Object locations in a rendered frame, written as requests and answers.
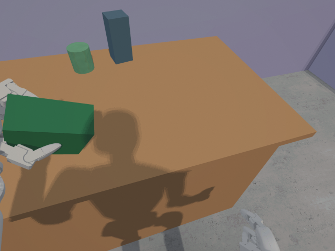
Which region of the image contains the sponge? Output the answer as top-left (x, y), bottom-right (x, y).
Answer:
top-left (2, 94), bottom-right (94, 154)

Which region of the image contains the robot right hand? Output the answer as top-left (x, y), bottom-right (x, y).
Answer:
top-left (239, 209), bottom-right (280, 251)

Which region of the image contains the robot left hand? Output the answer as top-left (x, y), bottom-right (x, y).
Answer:
top-left (0, 78), bottom-right (61, 170)

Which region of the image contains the table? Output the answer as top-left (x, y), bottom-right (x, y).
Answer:
top-left (0, 36), bottom-right (317, 251)

